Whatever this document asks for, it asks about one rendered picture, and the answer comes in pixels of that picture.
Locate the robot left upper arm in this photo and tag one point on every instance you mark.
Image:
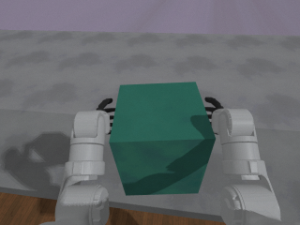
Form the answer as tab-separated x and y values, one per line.
82	205

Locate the left robot hand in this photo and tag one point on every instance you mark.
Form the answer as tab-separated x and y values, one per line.
101	107

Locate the robot right forearm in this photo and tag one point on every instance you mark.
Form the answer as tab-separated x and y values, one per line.
241	156

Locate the right robot hand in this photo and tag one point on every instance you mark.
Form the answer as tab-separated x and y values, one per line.
211	109

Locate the robot left forearm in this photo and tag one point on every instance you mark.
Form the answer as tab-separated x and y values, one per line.
87	140

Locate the robot right upper arm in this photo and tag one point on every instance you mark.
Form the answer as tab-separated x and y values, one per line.
250	204

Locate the carton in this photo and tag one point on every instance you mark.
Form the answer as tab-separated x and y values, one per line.
161	138

